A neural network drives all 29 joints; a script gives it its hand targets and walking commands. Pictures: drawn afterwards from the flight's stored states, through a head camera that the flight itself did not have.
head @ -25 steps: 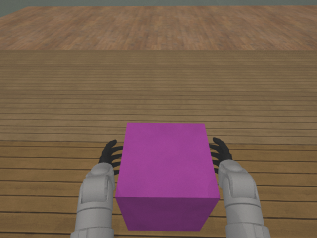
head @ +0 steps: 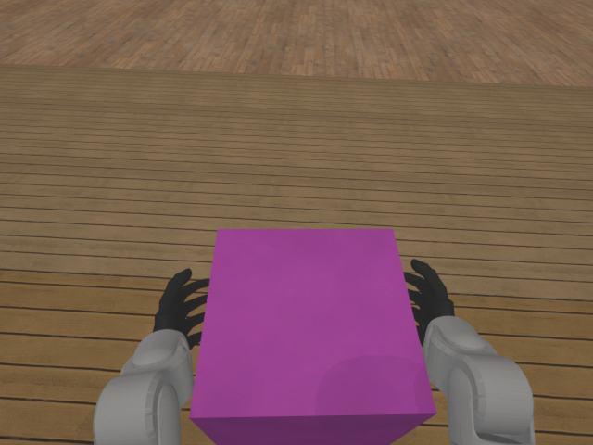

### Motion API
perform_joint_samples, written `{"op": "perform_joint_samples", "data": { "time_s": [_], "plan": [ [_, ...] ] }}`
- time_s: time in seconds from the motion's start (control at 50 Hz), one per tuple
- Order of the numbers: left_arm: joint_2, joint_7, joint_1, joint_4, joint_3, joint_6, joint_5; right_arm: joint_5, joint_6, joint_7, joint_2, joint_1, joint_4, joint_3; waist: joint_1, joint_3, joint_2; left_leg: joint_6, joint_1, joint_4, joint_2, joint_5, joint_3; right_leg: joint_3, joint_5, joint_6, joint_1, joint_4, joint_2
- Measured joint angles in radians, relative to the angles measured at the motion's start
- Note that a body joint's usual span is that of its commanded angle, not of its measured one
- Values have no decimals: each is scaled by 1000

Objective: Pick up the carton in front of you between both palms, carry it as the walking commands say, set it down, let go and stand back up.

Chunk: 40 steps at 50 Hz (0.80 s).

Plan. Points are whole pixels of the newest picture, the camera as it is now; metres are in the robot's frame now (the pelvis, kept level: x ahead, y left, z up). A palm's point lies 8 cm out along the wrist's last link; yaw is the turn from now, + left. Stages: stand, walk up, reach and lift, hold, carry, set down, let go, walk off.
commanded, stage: carry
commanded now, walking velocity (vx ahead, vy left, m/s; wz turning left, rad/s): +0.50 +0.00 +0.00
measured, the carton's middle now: (304, 349) +0.25 +0.02 +0.03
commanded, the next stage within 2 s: none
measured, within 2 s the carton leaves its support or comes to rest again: neither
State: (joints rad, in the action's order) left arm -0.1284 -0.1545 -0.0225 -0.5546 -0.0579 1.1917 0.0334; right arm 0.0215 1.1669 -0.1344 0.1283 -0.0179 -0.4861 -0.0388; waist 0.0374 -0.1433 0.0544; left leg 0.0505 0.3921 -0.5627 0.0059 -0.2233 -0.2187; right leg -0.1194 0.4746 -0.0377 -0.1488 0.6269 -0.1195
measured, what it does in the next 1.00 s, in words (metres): walks ahead: right foot, then left foot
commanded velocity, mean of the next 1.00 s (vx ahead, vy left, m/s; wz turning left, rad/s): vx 0.50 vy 0.00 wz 0.00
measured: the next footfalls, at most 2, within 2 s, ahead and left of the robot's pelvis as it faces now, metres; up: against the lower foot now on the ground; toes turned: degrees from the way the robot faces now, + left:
right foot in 0.38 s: +0.44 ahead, -0.10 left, +0.00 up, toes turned -11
left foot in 0.92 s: +0.81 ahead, +0.08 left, +0.00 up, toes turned +11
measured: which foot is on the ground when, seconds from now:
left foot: down 0.00-0.38, up 0.40-0.90, down 0.92-1.00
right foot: up 0.00-0.36, down 0.38-0.96, up 0.98-1.00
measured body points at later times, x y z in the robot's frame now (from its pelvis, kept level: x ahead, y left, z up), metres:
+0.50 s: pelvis +0.32 -0.04 +0.00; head +0.32 -0.04 +0.45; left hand +0.55 +0.13 +0.06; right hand +0.58 -0.17 +0.06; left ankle +0.13 +0.07 -0.62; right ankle +0.40 -0.09 -0.72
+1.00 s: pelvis +0.67 +0.01 -0.01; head +0.67 +0.02 +0.44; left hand +0.94 +0.16 +0.08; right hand +0.94 -0.15 +0.09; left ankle +0.77 +0.08 -0.72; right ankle +0.45 -0.10 -0.65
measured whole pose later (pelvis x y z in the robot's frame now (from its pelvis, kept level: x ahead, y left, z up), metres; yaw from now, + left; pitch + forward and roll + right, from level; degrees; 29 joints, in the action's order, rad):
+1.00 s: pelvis +0.67 +0.01 -0.01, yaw +0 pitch +3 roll +1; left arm -0.10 -0.15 0.10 -0.52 -0.10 1.21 0.00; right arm 0.01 1.19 -0.17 0.13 -0.14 -0.47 -0.08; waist -0.03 -0.06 0.04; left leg 0.12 0.52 -0.65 0.02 -0.17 -0.23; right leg -0.09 0.47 0.02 -0.14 1.04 -0.07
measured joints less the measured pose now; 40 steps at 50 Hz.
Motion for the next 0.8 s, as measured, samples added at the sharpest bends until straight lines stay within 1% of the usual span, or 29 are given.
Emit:
{"op": "perform_joint_samples", "data": {
  "time_s": [0.04,0.06,0.08,0.1,0.12,0.16,0.22,0.28,0.34,0.36,0.38,0.4,0.42,0.44,0.46,0.48,0.5,0.52,0.58,0.64,0.72,0.8],
  "plan": [
    [0,1,0,2,-14,19,-19,-1,9,-7,0,9,6,8,-8,-7,-26,28,-37,-6,4,-72,-4,30,10,17,-116,272,22],
    [0,1,3,8,-14,28,-24,-1,15,-11,0,19,-1,6,-15,-11,-38,30,-62,15,5,-92,-4,34,5,27,-178,380,31],
    [0,1,6,15,-11,34,-28,-1,22,-16,1,29,-10,3,-24,-14,-49,23,-91,47,5,-95,-1,31,-16,35,-234,448,35],
    [0,1,8,21,-6,36,-31,-1,28,-19,2,39,-20,-1,-35,-17,-58,11,-124,86,5,-88,4,25,-47,39,-282,473,36],
    [0,1,9,25,-1,36,-33,-1,32,-21,2,45,-29,-5,-46,-19,-66,8,-158,126,5,-85,9,18,-81,41,-323,465,37],
    [0,1,7,25,8,30,-33,-3,35,-22,2,51,-43,-11,-68,-19,-79,5,-228,201,8,-81,20,7,-147,40,-390,398,38],
    [-1,6,-7,12,18,16,-23,-10,31,-21,2,50,-52,-15,-89,-17,-82,-10,-326,281,17,-94,34,-9,-247,36,-457,232,40],
    [-3,10,-28,-4,21,6,-9,-17,27,-19,1,43,-43,-12,-89,-6,-73,-34,-421,318,25,-138,40,-44,-327,44,-476,50,47],
    [-5,11,-44,-12,23,3,1,-16,25,-13,1,41,-34,-9,-78,10,-74,-63,-510,312,43,-210,48,-99,-404,66,-446,-66,68],
    [-5,11,-45,-11,24,3,2,-14,25,-11,1,43,-34,-9,-71,17,-78,-72,-529,275,54,-246,47,-120,-407,71,-417,-94,80],
    [-5,12,-43,-8,25,4,1,-11,24,-9,2,47,-35,-9,-65,22,-76,-79,-530,198,66,-289,43,-140,-389,74,-375,-121,90],
    [-5,12,-37,9,29,-1,2,-7,21,-7,1,47,-28,-15,-49,27,-88,-79,-502,70,92,-325,41,-151,-394,96,-361,-97,100],
    [-4,12,-27,34,31,-6,4,-3,19,-4,0,43,-13,-22,-34,33,-96,-74,-433,-115,107,-297,70,-160,-360,125,-365,-43,102],
    [-3,12,-17,57,31,-8,4,0,18,-3,0,39,1,-28,-22,42,-95,-69,-345,-304,98,-261,120,-164,-323,145,-358,-17,99],
    [-2,12,-13,72,29,-10,4,4,18,-2,0,39,11,-30,-13,52,-90,-58,-256,-461,83,-230,157,-167,-299,157,-338,-22,98],
    [-3,12,-15,79,27,-11,2,8,17,-1,1,42,17,-28,-7,60,-83,-46,-174,-572,72,-197,175,-167,-296,154,-309,-49,97],
    [-4,13,-21,80,25,-15,0,13,14,1,1,46,19,-24,-2,67,-78,-35,-101,-631,69,-160,178,-166,-295,151,-278,-83,99],
    [-5,13,-29,78,23,-20,-1,18,9,5,2,51,19,-19,2,70,-74,-29,-38,-648,72,-125,175,-165,-295,149,-246,-120,102],
    [-6,18,-47,70,21,-41,1,34,-16,16,4,67,18,-4,8,65,-60,-26,103,-569,89,-45,152,-152,-293,142,-154,-223,105],
    [-7,27,-58,64,20,-57,2,45,-36,20,6,87,9,6,5,45,-51,-40,181,-418,105,15,132,-135,-277,130,-64,-302,105],
    [-7,30,-59,43,28,-58,-1,46,-37,20,7,98,-25,8,-12,23,-51,-55,231,-235,116,111,107,-118,-236,109,55,-374,108],
    [-5,30,-46,1,32,-43,-5,33,-15,8,6,87,-77,4,-26,19,-56,-47,242,-108,105,165,77,-105,-160,83,163,-395,111]
  ]
}}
